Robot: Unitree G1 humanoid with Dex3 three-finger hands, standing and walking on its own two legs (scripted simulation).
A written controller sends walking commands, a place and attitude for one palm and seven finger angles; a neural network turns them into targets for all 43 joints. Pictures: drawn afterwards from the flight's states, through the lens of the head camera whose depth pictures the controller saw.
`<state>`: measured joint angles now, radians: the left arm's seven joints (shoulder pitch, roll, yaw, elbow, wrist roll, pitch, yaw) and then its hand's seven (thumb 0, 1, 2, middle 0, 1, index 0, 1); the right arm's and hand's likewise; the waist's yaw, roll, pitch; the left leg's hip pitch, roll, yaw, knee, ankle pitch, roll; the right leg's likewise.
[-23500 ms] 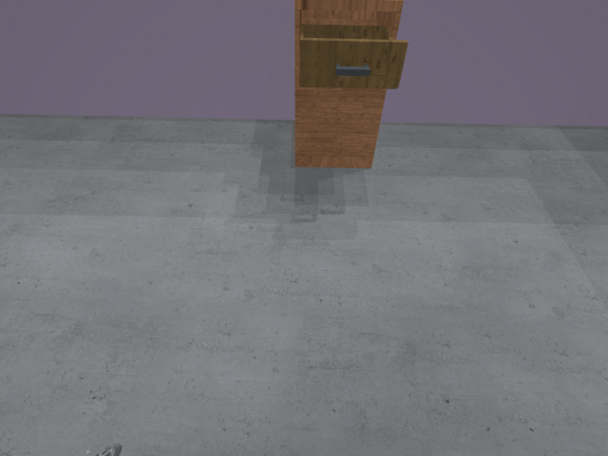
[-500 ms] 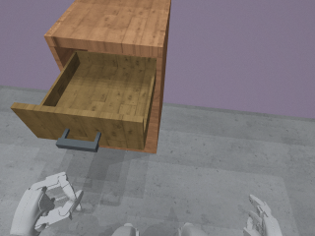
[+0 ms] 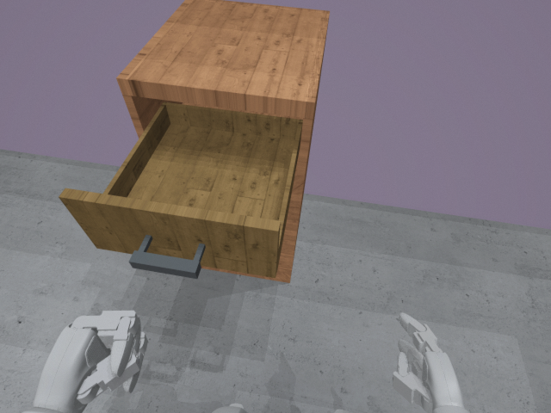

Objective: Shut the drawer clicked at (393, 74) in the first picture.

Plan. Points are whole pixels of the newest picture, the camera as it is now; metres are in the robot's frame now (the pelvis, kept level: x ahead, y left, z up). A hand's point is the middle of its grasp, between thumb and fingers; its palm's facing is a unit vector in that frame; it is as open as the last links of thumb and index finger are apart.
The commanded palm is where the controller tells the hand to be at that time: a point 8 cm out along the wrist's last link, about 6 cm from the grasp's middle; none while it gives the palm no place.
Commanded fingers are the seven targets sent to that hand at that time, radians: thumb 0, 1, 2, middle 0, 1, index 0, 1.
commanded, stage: raise the hand and make a fist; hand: left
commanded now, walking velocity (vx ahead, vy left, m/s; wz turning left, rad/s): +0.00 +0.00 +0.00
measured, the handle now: (170, 254) +0.37 +0.21 -0.03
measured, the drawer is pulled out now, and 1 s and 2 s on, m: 0.29 0.29 0.29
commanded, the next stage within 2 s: bring the fist close to the handle in 0.34 s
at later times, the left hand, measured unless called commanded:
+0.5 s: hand (138, 362) +0.17 +0.18 +0.06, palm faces -0.07 -1.00 -0.07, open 3.3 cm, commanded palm +0.15 +0.24 +0.06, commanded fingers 0.00 0.90 0.90 -1.40 -1.60 -1.40 -1.60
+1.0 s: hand (162, 338) +0.22 +0.17 +0.01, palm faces -0.10 -0.99 -0.05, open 3.3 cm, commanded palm +0.20 +0.23 +0.01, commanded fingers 0.00 0.90 0.90 -1.40 -1.60 -1.40 -1.60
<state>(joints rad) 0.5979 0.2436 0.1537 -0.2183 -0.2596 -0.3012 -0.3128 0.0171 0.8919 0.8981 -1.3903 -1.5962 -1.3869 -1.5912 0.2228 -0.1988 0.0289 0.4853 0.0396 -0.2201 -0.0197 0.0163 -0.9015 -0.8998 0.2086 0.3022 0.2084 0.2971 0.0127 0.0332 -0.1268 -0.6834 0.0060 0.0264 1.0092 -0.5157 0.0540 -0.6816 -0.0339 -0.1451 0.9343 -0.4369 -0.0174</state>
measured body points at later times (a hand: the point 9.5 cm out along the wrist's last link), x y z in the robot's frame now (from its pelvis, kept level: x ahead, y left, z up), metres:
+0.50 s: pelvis -0.01 -0.01 +0.00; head +0.03 +0.00 +0.45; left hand +0.17 +0.23 +0.07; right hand +0.18 -0.24 -0.06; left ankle -0.01 +0.08 -0.68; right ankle +0.02 -0.12 -0.68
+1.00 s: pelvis -0.01 -0.02 -0.03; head +0.06 -0.01 +0.42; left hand +0.22 +0.23 +0.01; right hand +0.16 -0.27 -0.10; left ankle -0.01 +0.08 -0.68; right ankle +0.02 -0.12 -0.68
